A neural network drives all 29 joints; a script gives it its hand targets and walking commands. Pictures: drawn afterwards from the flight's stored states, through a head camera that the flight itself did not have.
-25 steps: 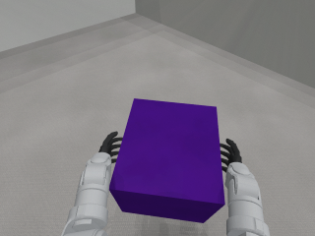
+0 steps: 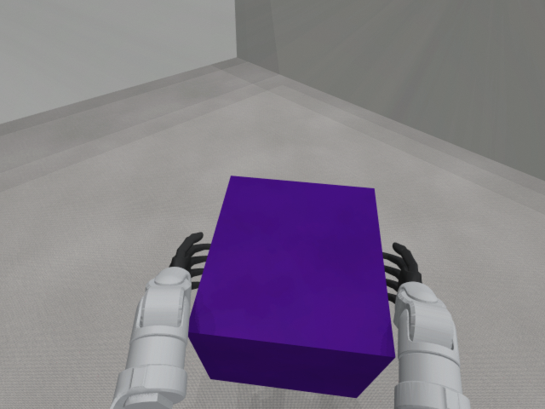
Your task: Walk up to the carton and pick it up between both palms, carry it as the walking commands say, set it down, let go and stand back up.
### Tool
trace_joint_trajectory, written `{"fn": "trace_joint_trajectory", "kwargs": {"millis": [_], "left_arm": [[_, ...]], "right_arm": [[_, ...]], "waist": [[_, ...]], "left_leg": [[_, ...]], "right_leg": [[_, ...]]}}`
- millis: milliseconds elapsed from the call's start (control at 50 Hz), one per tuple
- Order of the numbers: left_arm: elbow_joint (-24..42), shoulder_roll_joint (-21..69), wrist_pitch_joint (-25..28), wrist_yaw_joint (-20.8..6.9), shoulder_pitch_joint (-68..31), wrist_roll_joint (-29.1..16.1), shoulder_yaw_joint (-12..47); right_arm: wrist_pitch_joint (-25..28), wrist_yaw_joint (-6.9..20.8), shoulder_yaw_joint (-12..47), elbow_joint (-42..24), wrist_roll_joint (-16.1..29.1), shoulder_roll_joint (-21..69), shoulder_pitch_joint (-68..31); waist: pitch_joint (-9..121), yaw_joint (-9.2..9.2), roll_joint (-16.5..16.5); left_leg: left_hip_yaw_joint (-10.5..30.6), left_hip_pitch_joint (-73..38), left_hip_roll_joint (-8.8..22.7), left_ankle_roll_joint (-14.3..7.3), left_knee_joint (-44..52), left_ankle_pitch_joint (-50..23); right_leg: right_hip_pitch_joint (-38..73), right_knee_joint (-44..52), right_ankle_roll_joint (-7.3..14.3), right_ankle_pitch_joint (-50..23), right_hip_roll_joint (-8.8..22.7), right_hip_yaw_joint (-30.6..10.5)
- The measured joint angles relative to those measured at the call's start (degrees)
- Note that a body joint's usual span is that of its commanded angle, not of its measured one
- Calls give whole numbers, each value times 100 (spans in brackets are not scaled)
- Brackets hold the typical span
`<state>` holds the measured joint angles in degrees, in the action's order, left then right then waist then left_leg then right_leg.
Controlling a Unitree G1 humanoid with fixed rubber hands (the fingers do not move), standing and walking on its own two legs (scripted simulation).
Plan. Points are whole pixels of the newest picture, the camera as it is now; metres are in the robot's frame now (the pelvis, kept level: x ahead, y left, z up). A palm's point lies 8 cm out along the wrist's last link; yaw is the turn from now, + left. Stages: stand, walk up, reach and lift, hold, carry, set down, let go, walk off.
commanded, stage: reach and lift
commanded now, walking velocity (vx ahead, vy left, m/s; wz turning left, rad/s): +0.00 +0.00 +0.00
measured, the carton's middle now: (292, 284) +0.34 -0.02 -0.02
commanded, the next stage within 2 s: hold in 1.22 s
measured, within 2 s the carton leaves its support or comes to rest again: neither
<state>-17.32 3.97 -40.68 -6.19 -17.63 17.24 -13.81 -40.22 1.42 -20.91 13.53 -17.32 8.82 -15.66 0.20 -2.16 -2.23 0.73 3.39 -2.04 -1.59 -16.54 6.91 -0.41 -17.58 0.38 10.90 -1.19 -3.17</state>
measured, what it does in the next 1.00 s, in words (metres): stands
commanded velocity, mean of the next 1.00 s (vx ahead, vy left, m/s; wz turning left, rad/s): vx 0.00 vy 0.00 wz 0.00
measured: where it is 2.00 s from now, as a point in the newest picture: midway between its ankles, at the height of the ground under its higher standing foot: outside the picture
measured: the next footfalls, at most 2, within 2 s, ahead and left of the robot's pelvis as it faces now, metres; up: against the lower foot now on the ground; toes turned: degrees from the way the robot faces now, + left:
none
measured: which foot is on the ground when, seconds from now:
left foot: down 0.00-1.00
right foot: down 0.00-1.00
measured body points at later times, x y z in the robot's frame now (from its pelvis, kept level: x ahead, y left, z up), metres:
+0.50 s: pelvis +0.01 -0.01 +0.00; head -0.03 +0.00 +0.45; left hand +0.30 +0.16 +0.03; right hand +0.30 -0.19 +0.04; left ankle +0.03 +0.10 -0.75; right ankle -0.01 -0.12 -0.75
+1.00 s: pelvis +0.01 -0.01 +0.00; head -0.03 +0.00 +0.45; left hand +0.29 +0.16 +0.03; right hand +0.29 -0.19 +0.04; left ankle +0.03 +0.10 -0.75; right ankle -0.01 -0.12 -0.75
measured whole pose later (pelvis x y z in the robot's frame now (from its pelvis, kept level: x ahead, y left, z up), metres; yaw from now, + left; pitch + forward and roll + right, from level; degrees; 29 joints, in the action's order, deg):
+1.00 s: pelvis +0.01 -0.01 +0.00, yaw +0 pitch -6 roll +0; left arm -5.9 6.1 -43.2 -4.4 -9.4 14.8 -12.9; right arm -41.1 2.4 -16.1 8.1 -15.4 7.7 -10.8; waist -1.6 0.3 -1.5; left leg 0.9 3.1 -1.5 -0.7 -16.8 7.6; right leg -0.4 -18.4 1.2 11.8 -1.8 -3.2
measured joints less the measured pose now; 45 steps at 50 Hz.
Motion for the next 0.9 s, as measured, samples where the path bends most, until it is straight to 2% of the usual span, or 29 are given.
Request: {"fn": "trace_joint_trajectory", "kwargs": {"millis": [540,900], "left_arm": [[891,180,-183,103,614,-135,38],[1120,211,-236,161,807,-225,79]], "right_arm": [[-65,105,362,-409,85,-71,322],[-77,101,470,-529,182,-103,470]], "waist": [[-142,209,55],[-180,237,64]], "left_leg": [[13,-72,46,78,38,52],[18,-53,55,88,-13,72]], "right_leg": [[49,-1,65,65,-48,0],[27,-59,77,86,-62,-1]]}}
